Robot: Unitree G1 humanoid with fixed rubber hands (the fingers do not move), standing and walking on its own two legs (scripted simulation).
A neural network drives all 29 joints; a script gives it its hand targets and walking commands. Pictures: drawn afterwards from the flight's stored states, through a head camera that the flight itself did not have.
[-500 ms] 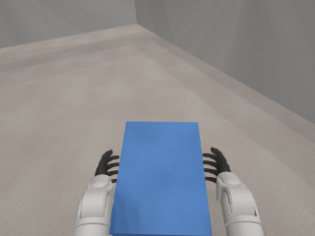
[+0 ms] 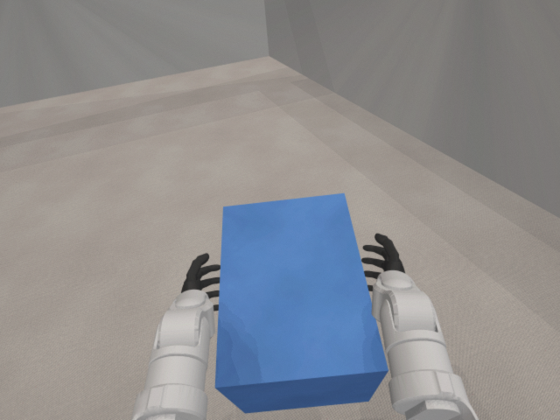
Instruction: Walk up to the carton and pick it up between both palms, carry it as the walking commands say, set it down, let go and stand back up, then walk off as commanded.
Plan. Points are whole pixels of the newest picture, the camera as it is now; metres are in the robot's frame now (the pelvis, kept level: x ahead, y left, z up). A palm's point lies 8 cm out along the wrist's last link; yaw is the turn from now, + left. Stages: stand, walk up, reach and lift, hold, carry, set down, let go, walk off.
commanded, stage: hold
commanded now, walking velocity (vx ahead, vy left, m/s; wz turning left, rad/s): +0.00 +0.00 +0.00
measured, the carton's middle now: (294, 302) +0.36 +0.00 -0.03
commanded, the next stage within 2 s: set down in 0.04 s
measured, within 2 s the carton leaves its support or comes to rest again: neither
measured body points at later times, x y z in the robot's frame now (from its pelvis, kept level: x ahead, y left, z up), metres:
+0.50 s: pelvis +0.03 +0.01 +0.00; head +0.01 -0.01 +0.45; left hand +0.34 +0.17 +0.01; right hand +0.36 -0.13 +0.01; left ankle +0.02 +0.08 -0.73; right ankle +0.11 -0.09 -0.73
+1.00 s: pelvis +0.02 -0.01 -0.03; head +0.15 -0.03 +0.40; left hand +0.35 +0.15 -0.09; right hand +0.36 -0.15 -0.10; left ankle +0.02 +0.08 -0.73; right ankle +0.12 -0.09 -0.73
